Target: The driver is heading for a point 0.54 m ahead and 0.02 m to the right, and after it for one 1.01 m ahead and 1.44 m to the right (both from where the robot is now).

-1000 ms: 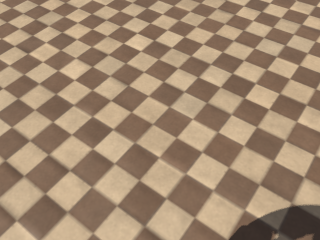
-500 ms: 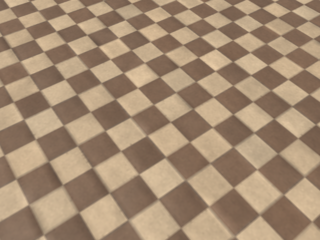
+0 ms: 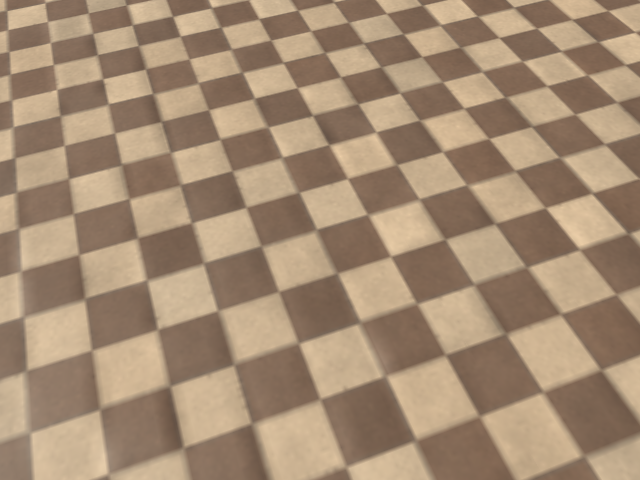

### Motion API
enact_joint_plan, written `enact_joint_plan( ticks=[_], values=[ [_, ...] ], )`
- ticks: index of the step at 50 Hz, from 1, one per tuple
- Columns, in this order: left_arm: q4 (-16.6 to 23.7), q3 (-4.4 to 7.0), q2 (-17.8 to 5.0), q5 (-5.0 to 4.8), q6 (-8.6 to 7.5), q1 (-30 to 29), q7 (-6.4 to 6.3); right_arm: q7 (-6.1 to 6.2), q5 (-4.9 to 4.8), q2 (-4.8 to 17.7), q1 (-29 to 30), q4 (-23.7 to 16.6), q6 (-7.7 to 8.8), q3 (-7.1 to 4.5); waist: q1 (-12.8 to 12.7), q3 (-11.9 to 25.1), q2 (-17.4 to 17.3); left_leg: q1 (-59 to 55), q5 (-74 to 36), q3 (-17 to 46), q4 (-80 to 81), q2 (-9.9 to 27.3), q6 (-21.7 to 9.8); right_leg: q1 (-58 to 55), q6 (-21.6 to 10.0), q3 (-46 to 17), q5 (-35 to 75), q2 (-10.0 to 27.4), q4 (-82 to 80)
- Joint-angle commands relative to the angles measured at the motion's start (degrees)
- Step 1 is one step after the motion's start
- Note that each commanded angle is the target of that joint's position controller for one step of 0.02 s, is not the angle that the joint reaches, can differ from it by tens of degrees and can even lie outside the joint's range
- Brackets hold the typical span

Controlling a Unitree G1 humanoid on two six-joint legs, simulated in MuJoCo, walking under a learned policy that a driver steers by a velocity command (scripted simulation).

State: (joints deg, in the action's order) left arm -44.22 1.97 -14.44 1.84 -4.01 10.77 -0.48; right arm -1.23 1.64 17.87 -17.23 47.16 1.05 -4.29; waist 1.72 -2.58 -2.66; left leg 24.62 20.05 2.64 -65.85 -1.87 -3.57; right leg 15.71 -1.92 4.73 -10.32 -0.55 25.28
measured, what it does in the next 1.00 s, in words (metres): walks ahead: left foot, then right foot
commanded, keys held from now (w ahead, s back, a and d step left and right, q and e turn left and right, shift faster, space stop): q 0.22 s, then no key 0.78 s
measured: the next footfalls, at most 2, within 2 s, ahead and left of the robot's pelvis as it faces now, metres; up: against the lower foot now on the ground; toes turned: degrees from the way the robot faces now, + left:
left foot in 0.30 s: +0.24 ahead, +0.12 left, +0.00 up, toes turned +11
right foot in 0.72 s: +0.19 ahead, -0.08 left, +0.00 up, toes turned +13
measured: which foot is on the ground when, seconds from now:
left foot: up 0.00-0.28, down 0.30-1.00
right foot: down 0.00-0.30, up 0.32-0.70, down 0.72-1.00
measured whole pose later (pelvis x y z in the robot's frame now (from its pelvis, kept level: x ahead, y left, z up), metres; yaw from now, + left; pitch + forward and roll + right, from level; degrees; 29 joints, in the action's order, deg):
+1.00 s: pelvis +0.15 +0.02 +0.00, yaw +13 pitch -1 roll +0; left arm -54.7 0.7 -11.2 0.8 -0.3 16.1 -1.6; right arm 0.8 0.7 12.0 -14.2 57.0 0.1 -1.4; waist 0.8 -0.3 -0.1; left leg 14.8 5.3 0.7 -21.2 -3.3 -2.8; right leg 7.3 -1.8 1.1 -15.0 -1.7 23.4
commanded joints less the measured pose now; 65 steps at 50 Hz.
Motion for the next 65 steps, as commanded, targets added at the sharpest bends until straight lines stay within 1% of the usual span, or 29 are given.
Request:
enact_joint_plan(
  ticks=[1,4,8,12,14,15,16,17,18,19,20,21,24,29,33,35,36,37,39,41,43,46,52,54,56,58,59,62,65],
  values=[
    [0.91,1.43,-5.72,-0.85,-2.03,4.46,0.26,-0.82,0.29,1.86,-2.25,-3.49,-1.04,-0.38,-0.19,2.32,8.2,8.46,-1.68,0.97,-0.76,3.22,1.45,-8.27,-7.7,-11.04,29.16,16.5,-11.4],
    [0.33,1.7,-6.47,-1.11,-1.78,4.36,0.19,-1.37,0.25,0.62,2.63,-5.9,-1.41,0.22,-0.26,2.45,9.35,10.57,-6.31,-1.16,6.44,3.52,2.74,-9.05,-7.72,-3.56,38.45,15.69,-10.8],
    [0.36,2.04,-7.44,-1.23,-0.7,3.36,-0.09,-2.53,-0.09,-1.02,8.06,-8.09,-1.28,1.39,-1.22,2.92,10.42,2.16,-16.09,-5.23,22.19,3.14,2.21,-6.17,-5.64,4.22,35.33,13.16,-9.07],
    [-0.28,3.0,-9.74,-1.65,0.56,5.8,-0.46,-2.47,0.85,1.0,9.83,-9.67,-1.37,0.78,-2.33,3.68,10.03,-1.7,-10.85,-6.46,29.91,1.71,0.13,-10.22,-4.38,3.97,35.4,15.72,-2.01],
    [-0.62,3.11,-10.18,-1.88,1.62,6.15,-0.74,-1.8,1.76,1.96,3.82,-8.05,-0.32,0.1,0.35,6.78,6.85,-9.71,-12.85,-6.05,37.91,-0.67,-1.92,-10.07,-2.93,4.92,32.94,14.17,10.63],
    [-0.57,2.85,-9.35,-1.54,1.89,9.16,-0.55,-0.93,2.38,5.17,-0.52,-6.93,0.58,-0.74,1.8,10.7,-0.03,-18.78,-28.57,-0.79,41.31,3.42,-3.8,-4.94,-0.38,6.53,21.4,11.05,22.26],
    [1.83,1.35,-3.15,-0.59,2.47,13.95,-0.06,-0.06,1.71,10.5,-1.19,-8.19,1.06,-1.64,-1.79,15.9,-12.49,-31.72,-65.18,18.84,35.35,22.09,-9.93,9.77,2.12,6.95,-26.59,4.56,38.94],
    [1.53,1.48,-5.39,-0.96,4.11,13.63,-0.66,0.66,-1.86,10.78,-4.49,-8.55,0.14,-2.15,2.27,24.57,-10.02,-33.13,-62.69,26.06,38.87,26.29,-18.23,12.87,2.66,-1.55,-30.06,0.3,46.69],
    [1.35,1.64,-6.37,-0.96,4.97,9.85,-0.69,1.27,-2.23,7.57,-1.83,-8.54,-0.57,-1.28,1.74,19.84,-4.03,-29.1,-51.72,21.69,41.7,23.25,-17.31,14.63,2.74,-4.55,-25.81,2.71,48.25],
    [1.85,1.38,-5.63,-1.18,5.05,6.1,-0.58,1.78,-1.84,4.49,2.24,-8.46,-0.87,-0.15,0.75,12.79,-3.29,-22.57,-45.21,17.51,44.09,19.97,-15.3,15.44,2.6,-5.0,-21.98,3.6,45.86],
    [1.51,1.27,-5.41,-0.96,5.12,4.82,-0.66,2.09,-1.28,2.39,4.94,-8.09,-1.01,0.66,-0.9,8.72,-1.97,-18.25,-41.25,14.42,45.91,16.72,-12.57,14.54,2.69,-5.6,-18.7,4.6,42.22],
    [0.78,1.39,-5.76,-0.48,5.66,6.24,-0.6,2.37,-1.3,1.57,6.54,-8.08,-1.03,0.97,-2.28,7.39,-2.83,-14.64,-39.58,11.68,47.18,14.67,-10.99,11.46,2.8,-5.37,-16.57,4.72,39.58],
    [-1.41,1.34,-4.74,-0.67,6.95,9.42,-0.36,1.94,-0.49,1.54,7.02,-7.16,-0.35,1.22,-3.56,9.2,-1.34,-11.48,-36.71,8.81,48.55,12.97,-9.68,5.27,2.53,-4.66,-14.51,2.79,35.16],
    [-1.71,0.99,-3.51,-0.74,8.06,5.84,-0.75,1.54,0.08,1.82,7.18,-5.04,-0.79,1.21,-1.99,6.39,-4.53,-8.1,-8.69,10.2,52.83,11.44,-8.36,1.53,1.92,-4.16,-13.93,1.52,20.78],
    [-3.23,0.86,-2.87,-1.08,7.34,7.57,-1.02,1.75,-0.15,2.23,6.77,-3.14,-1.8,1.03,-2.4,4.53,-3.42,-5.31,2.22,12.93,53.59,11.82,-7.21,-3.97,0.14,-2.94,-11.32,-0.03,9.46],
    [-4.54,0.48,-2.27,-0.61,6.21,9.75,-1.2,2.25,-0.79,1.0,5.81,-1.88,-2.1,1.4,-3.51,2.94,-0.4,-1.02,6.45,12.57,52.73,10.3,-3.3,-10.57,-1.76,-4.8,-5.1,1.1,-3.09],
    [-4.25,0.47,-4.16,0.29,5.35,9.93,-1.45,2.25,-1.06,-0.89,4.69,-1.65,-1.92,1.91,-2.66,2.68,3.94,0.2,4.95,10.66,49.0,8.0,-0.52,-11.08,-3.17,-13.01,-8.86,7.85,-8.59],
    [-3.56,0.75,-6.57,-0.37,4.78,5.72,-1.37,2.08,-1.88,-1.83,4.62,-1.47,-1.82,1.88,-0.06,-0.22,9.55,-3.56,-1.15,3.57,46.11,1.42,1.32,-0.97,-5.5,-20.23,-15.97,13.14,-12.49],
    [-3.55,-0.19,-3.5,-0.57,3.55,0.64,-0.97,1.43,-0.7,-1.72,5.98,0.26,-1.38,1.95,1.12,-1.44,10.07,-15.73,-10.89,2.78,43.63,1.73,1.24,8.34,-3.11,-17.77,-18.72,11.41,-14.66],
    [-4.89,-0.01,-4.11,-0.9,2.97,2.52,-1.14,1.3,-0.36,-0.25,4.62,2.07,-0.78,1.65,0.73,0.13,9.99,-18.41,-13.29,4.09,44.81,3.32,0.86,6.47,-1.19,-14.38,-15.6,8.36,-13.18],
    [-6.05,0.02,-3.59,-1.3,2.98,4.98,-1.2,1.47,-0.65,0.54,3.36,3.95,-0.31,1.57,-0.11,0.69,6.4,-16.39,-11.69,5.69,46.02,4.63,0.2,2.84,-1.26,-12.76,-12.62,6.87,-11.33],
    [-7.94,-0.03,-2.83,-1.12,3.36,7.48,-1.26,1.93,-0.92,-0.76,3.35,6.36,-0.35,1.96,-1.27,-0.68,2.94,-12.85,-9.61,6.78,48.29,5.07,0.18,-0.69,-1.87,-11.52,-9.33,6.15,-9.12],
    [-10.84,-0.16,-2.14,-1.1,3.16,8.53,-1.36,2.54,-1.11,-1.2,2.57,10.31,-0.31,2.25,-1.65,0.14,1.82,-13.9,-11.76,6.79,48.66,5.34,0.22,-2.86,-2.1,-10.84,-5.54,5.88,-8.43],
    [-11.87,0.25,-2.97,-0.82,3.29,10.07,-1.23,2.59,-1.08,-0.77,1.95,11.28,-0.57,2.1,-2.04,0.56,2.56,-12.42,-1.21,5.63,46.89,3.57,-0.63,-2.99,-2.95,-10.92,-17.1,4.89,-8.72],
    [-11.82,0.77,-4.21,-0.8,3.64,10.94,-1.07,2.29,-0.71,-0.22,3.03,10.83,-0.86,1.69,-2.96,-2.78,5.11,-4.95,10.11,3.59,42.41,1.16,-1.77,-2.5,-5.65,-15.23,-30.44,6.71,-11.1],
    [-13.29,1.49,-5.69,-1.05,3.4,13.9,-1.31,1.45,-0.38,-2.84,6.77,9.0,-0.27,2.16,-4.31,-6.68,10.2,3.36,2.74,-2.63,32.98,-1.2,-0.92,-6.4,-9.48,-24.43,-35.04,14.22,-18.28],
    [-13.68,1.9,-6.05,-0.9,3.04,13.47,-1.45,1.06,0.37,-2.94,7.71,8.28,0.23,2.17,-4.16,-7.94,10.72,5.53,-0.81,-3.77,28.1,0.79,-0.58,-7.14,-11.08,-27.02,-32.37,17.83,-20.06],
    [-14.31,2.23,-5.39,-0.46,1.57,13.09,-0.93,0.27,0.21,-1.33,8.2,7.14,1.87,1.5,-3.22,-7.31,8.32,8.24,1.24,-3.54,26.27,3.43,-0.58,-11.36,-11.51,-23.95,-21.98,17.62,-18.7],
    [-15.12,2.55,-5.44,-0.67,0.73,12.92,-0.53,-0.08,-0.57,-2.58,7.47,6.8,2.91,1.32,-2.18,-6.25,8.9,-1.54,-2.11,-7.09,33.86,1.5,-0.7,-8.6,-9.79,-17.29,-12.74,13.93,-14.75]
  ],
)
